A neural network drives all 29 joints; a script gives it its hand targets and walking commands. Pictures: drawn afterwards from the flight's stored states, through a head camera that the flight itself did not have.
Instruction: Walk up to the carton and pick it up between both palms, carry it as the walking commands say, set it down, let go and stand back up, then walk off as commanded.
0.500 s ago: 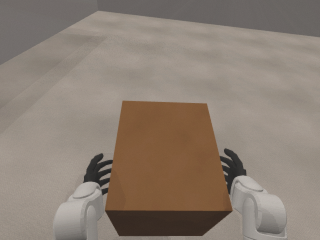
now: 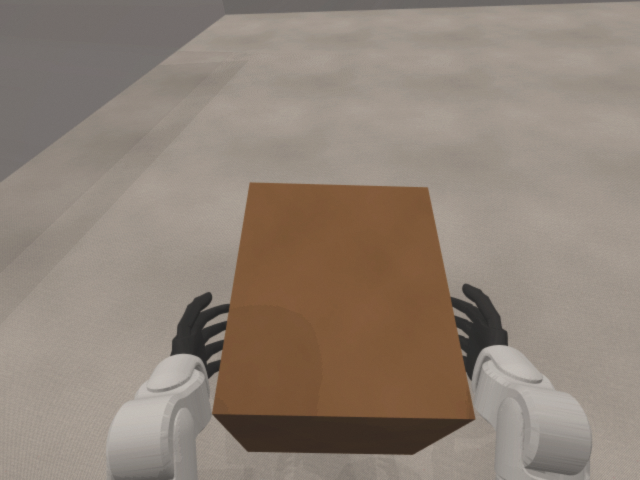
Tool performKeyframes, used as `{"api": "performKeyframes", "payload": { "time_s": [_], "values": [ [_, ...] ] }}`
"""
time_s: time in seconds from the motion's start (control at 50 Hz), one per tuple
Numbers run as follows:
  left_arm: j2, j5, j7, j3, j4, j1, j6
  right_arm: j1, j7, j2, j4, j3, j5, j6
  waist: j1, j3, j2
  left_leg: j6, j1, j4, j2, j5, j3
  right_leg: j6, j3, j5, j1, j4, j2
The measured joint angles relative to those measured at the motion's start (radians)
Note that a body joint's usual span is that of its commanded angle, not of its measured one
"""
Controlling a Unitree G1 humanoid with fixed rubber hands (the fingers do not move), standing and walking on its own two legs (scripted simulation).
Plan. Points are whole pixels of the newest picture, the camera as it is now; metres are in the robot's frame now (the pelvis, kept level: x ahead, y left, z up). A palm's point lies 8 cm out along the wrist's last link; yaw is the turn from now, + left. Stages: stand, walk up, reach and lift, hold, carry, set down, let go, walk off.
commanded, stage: carry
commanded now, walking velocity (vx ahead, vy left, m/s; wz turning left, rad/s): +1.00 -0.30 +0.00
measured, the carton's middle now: (334, 324) +0.32 +0.00 +0.04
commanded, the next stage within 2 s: none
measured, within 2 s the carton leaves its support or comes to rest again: neither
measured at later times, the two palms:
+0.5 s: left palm (313, 169) +0.64 +0.03 +0.07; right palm (487, 151) +0.64 -0.29 +0.08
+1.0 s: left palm (363, 75) +1.06 -0.10 +0.07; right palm (484, 63) +1.08 -0.41 +0.07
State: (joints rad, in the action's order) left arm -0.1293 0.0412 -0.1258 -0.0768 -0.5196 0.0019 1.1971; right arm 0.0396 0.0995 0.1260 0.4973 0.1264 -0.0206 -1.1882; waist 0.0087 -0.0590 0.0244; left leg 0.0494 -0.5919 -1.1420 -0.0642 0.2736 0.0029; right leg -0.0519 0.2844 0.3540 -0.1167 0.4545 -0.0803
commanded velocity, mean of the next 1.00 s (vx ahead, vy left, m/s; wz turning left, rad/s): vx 1.00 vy -0.30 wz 0.00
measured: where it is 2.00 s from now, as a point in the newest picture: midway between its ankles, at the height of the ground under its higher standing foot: (439, 192)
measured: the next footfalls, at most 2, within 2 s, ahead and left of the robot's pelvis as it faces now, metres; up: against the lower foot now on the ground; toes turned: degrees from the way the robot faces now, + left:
left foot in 0.26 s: +0.33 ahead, +0.07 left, +0.00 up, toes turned +4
right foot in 0.54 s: +0.57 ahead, -0.34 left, +0.00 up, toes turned -7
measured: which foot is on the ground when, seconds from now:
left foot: up 0.00-0.24, down 0.26-0.58, up 0.60-0.82, down 0.84-1.00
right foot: down 0.00-0.28, up 0.30-0.52, down 0.54-0.90, up 0.92-1.00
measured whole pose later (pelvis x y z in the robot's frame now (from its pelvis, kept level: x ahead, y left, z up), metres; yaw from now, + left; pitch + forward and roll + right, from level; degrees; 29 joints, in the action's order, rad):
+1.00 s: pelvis +0.83 -0.26 -0.01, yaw +0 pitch +6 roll +2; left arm -0.13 0.04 -0.13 -0.09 -0.52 -0.04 1.18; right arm 0.04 0.10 0.13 0.44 0.10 -0.01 -1.16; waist 0.01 -0.14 -0.02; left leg 0.05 -0.25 -0.50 -0.06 0.34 0.07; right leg 0.02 -0.02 0.41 -0.42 1.23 -0.04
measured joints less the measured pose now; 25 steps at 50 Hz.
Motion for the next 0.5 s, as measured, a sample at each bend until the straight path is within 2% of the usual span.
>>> {"api": "performKeyframes", "payload": {
  "time_s": [0.1, 0.14, 0.18, 0.24, 0.26, 0.28, 0.3, 0.34, 0.36, 0.38, 0.42, 0.46, 0.5],
  "values": [
    [0.000, 0.000, 0.001, -0.001, 0.001, 0.000, 0.008, 0.001, 0.002, 0.000, -0.001, 0.000, 0.000, -0.009, 0.000, -0.017, -0.020, 0.000, -0.042, 0.093, 0.004, -0.055, 0.001, -0.003, 0.000, 0.088, 0.150, -0.059, 0.018],
    [0.000, 0.000, 0.001, -0.002, 0.001, 0.000, 0.017, 0.002, 0.003, 0.000, -0.001, 0.000, 0.000, -0.019, 0.000, -0.027, -0.032, 0.000, -0.042, 0.184, 0.011, -0.064, 0.016, -0.003, -0.001, 0.117, 0.191, -0.087, 0.027],
    [0.000, 0.000, 0.001, -0.002, 0.001, 0.000, 0.022, 0.002, 0.005, 0.000, 0.000, 0.000, 0.000, -0.024, -0.001, -0.036, -0.035, 0.000, -0.021, 0.319, 0.030, -0.063, 0.055, -0.003, 0.000, 0.142, 0.217, -0.100, 0.035],
    [0.000, 0.000, 0.000, -0.002, 0.004, -0.007, 0.022, 0.001, 0.007, 0.000, -0.006, 0.000, 0.002, -0.027, -0.001, -0.044, -0.040, -0.003, 0.077, 0.524, 0.094, -0.064, 0.141, -0.002, 0.008, 0.185, 0.256, -0.048, 0.036],
    [0.001, 0.000, -0.001, -0.008, 0.005, -0.010, 0.022, 0.003, 0.007, 0.001, -0.023, -0.003, 0.006, -0.020, -0.003, -0.042, -0.046, -0.031, 0.116, 0.558, 0.108, -0.090, 0.146, 0.001, 0.002, 0.191, 0.236, 0.056, 0.025],
    [0.001, 0.000, -0.002, -0.018, 0.012, -0.011, 0.023, 0.005, 0.008, 0.001, -0.049, -0.008, 0.010, -0.008, -0.006, -0.036, -0.064, -0.058, 0.137, 0.542, 0.111, -0.079, 0.153, 0.006, -0.045, 0.121, 0.173, 0.241, 0.005],
    [0.001, 0.000, -0.002, -0.026, 0.021, -0.011, 0.023, 0.010, 0.010, 0.001, -0.069, -0.012, 0.011, -0.002, -0.008, -0.029, -0.069, -0.071, 0.160, 0.531, 0.104, -0.049, 0.154, 0.016, -0.128, 0.093, 0.077, 0.476, 0.016],
    [0.001, 0.000, -0.001, -0.037, 0.025, -0.014, 0.023, 0.016, 0.015, 0.001, -0.086, -0.021, 0.011, 0.001, -0.006, -0.021, -0.062, -0.074, 0.229, 0.554, 0.076, 0.003, 0.154, 0.020, -0.273, 0.098, -0.121, 0.892, 0.056],
    [0.001, 0.000, 0.000, -0.037, 0.024, -0.014, 0.021, 0.016, 0.017, 0.002, -0.085, -0.021, 0.011, 0.003, -0.004, -0.024, -0.058, -0.065, 0.270, 0.580, 0.060, 0.020, 0.154, 0.020, -0.326, 0.102, -0.198, 0.980, 0.057],
    [0.001, 0.000, 0.002, -0.037, 0.023, -0.014, 0.014, 0.016, 0.018, 0.002, -0.080, -0.022, 0.011, 0.006, -0.003, -0.030, -0.054, -0.039, 0.312, 0.610, 0.043, 0.032, 0.150, 0.020, -0.373, 0.101, -0.262, 0.984, 0.050],
    [0.001, 0.000, 0.007, -0.034, 0.018, -0.014, -0.010, 0.016, 0.018, 0.003, -0.066, -0.022, 0.012, 0.021, -0.001, -0.041, -0.056, 0.006, 0.385, 0.654, 0.010, 0.057, 0.140, 0.021, -0.431, 0.103, -0.367, 0.871, 0.011],
    [0.001, 0.000, 0.011, -0.032, 0.014, -0.014, -0.025, 0.016, 0.018, 0.003, -0.054, -0.022, 0.011, 0.029, 0.000, -0.043, -0.054, 0.041, 0.456, 0.693, -0.039, 0.086, 0.115, 0.021, -0.420, 0.110, -0.419, 0.633, -0.022],
    [0.001, 0.000, 0.013, -0.029, 0.005, -0.014, -0.030, 0.015, 0.017, 0.002, -0.041, -0.023, 0.012, 0.029, 0.000, -0.042, -0.049, 0.076, 0.512, 0.707, -0.102, 0.124, 0.086, 0.021, -0.361, 0.107, -0.423, 0.385, -0.033]
  ]
}}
